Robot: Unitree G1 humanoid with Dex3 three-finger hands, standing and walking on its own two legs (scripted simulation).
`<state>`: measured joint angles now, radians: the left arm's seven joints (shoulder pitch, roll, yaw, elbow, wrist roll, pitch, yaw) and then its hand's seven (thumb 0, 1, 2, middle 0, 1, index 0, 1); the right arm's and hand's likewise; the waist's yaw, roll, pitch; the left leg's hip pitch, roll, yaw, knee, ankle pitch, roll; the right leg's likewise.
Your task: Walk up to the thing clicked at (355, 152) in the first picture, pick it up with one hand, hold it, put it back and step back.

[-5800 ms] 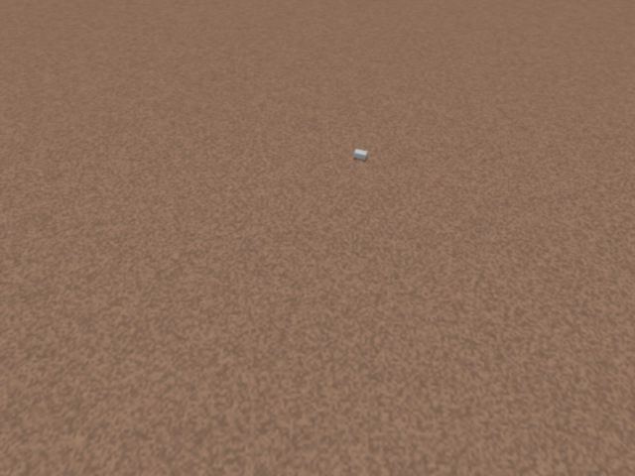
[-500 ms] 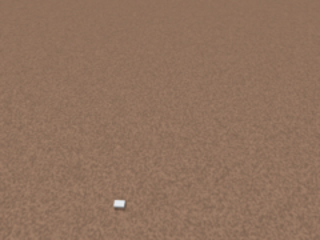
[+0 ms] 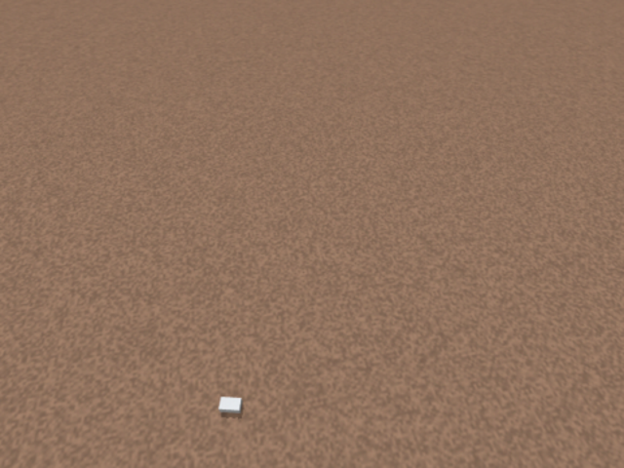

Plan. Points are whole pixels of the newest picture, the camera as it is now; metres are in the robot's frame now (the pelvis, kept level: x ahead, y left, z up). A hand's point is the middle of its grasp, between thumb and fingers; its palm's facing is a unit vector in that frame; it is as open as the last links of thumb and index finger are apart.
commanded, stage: stand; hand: left
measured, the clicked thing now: (230, 404) +0.42 +0.25 -0.77
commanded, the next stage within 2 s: none
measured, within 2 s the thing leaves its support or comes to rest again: neither
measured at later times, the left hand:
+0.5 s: hand out of the picture +0.10 +0.25 -0.16, palm faces -0.03 -0.94 -0.34, open 7.3 cm
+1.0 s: hand out of the picture +0.10 +0.25 -0.16, palm faces -0.03 -0.94 -0.35, open 7.3 cm
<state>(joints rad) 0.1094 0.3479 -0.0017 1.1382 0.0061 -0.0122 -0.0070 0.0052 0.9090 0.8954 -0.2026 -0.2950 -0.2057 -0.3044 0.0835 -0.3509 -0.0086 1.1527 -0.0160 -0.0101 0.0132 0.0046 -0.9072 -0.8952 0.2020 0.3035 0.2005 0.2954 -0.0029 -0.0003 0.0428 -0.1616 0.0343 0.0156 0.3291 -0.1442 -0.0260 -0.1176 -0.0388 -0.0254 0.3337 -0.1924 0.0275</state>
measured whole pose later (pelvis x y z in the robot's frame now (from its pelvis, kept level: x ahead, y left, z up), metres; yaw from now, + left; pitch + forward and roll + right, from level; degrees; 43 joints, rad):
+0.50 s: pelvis +0.02 +0.00 +0.00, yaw +0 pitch -1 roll +0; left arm 0.09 0.35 0.00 1.13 0.01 -0.01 0.00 0.00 0.91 0.90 -0.20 -0.30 -0.21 -0.30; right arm 0.08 -0.35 0.00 1.15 -0.01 -0.01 0.01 0.00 -0.91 -0.90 0.20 0.30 0.20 0.30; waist -0.01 0.00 0.05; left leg -0.13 0.04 0.02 0.31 -0.16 -0.03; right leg -0.08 -0.03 -0.03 0.31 -0.20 0.02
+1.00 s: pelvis +0.02 +0.00 +0.00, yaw +0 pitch -2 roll +0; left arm 0.11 0.35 0.00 1.12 0.01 -0.01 0.00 0.00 0.91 0.90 -0.20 -0.30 -0.21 -0.30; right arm 0.08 -0.35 0.00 1.14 -0.01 -0.01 0.00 0.00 -0.91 -0.90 0.20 0.30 0.20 0.30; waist 0.00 0.00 0.05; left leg -0.11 0.04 0.02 0.31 -0.17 -0.03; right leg -0.07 -0.03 -0.02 0.31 -0.21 0.02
